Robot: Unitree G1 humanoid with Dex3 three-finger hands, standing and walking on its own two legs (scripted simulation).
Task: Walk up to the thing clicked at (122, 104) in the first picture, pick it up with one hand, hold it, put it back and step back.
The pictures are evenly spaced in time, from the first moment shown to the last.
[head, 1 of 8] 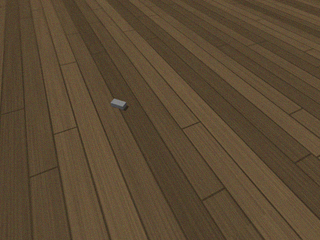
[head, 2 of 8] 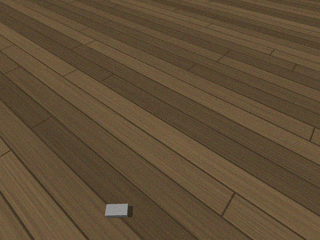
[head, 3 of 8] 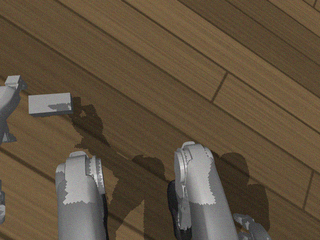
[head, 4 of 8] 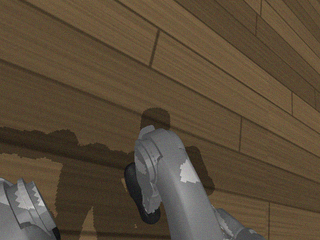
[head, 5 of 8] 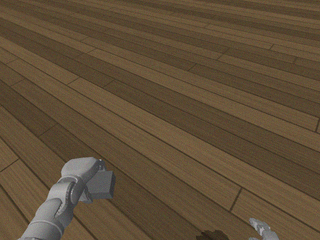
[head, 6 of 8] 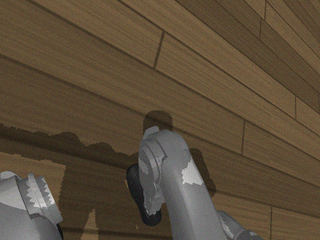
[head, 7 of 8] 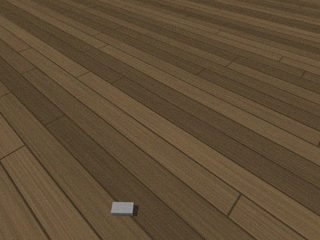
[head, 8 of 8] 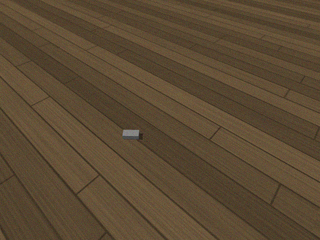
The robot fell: no
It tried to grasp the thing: yes
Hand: left
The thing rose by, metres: 0.69
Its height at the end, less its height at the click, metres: +0.00
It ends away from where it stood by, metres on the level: 0.02
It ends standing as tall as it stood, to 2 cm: yes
